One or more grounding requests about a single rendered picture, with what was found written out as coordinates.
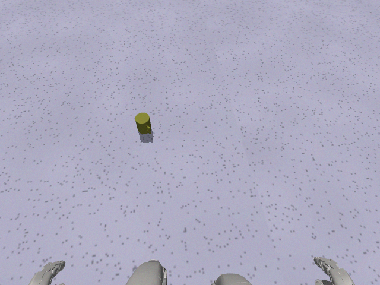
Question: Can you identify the right robot hand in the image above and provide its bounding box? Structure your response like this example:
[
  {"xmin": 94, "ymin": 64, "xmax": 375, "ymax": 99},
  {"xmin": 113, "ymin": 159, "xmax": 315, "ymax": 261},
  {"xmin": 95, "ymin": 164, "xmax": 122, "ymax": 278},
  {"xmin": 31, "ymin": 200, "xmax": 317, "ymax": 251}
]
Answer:
[{"xmin": 314, "ymin": 256, "xmax": 355, "ymax": 285}]

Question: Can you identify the mug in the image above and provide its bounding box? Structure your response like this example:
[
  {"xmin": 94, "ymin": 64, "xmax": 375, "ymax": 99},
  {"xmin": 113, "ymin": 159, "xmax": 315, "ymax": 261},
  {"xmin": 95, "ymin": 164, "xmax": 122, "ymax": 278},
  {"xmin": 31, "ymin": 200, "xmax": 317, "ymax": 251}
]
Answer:
[{"xmin": 135, "ymin": 113, "xmax": 151, "ymax": 134}]

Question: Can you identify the left robot hand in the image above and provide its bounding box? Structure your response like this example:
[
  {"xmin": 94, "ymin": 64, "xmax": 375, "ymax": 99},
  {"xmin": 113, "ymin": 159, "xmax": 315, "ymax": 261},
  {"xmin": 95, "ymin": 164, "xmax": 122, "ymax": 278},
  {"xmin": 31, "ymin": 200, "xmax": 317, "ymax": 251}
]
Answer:
[{"xmin": 28, "ymin": 261, "xmax": 65, "ymax": 285}]

